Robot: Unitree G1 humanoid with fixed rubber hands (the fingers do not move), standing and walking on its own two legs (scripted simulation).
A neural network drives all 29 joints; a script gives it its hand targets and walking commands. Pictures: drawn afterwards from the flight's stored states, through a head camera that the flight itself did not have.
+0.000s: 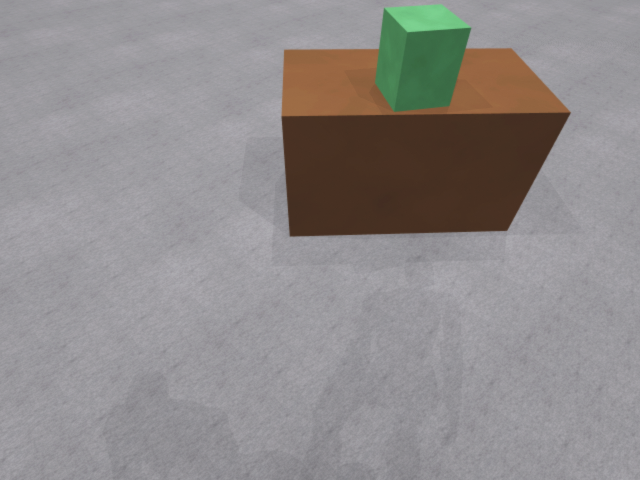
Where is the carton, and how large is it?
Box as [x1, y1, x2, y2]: [375, 4, 470, 111]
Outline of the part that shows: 441,4 384,8 375,83 394,111 449,105 470,27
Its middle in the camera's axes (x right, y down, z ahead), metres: +0.32 -0.60 +1.28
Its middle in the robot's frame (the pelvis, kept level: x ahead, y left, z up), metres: +1.36 -0.29 -0.07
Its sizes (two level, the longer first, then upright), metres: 0.210 0.200 0.250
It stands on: a pedestal, 0.58 m high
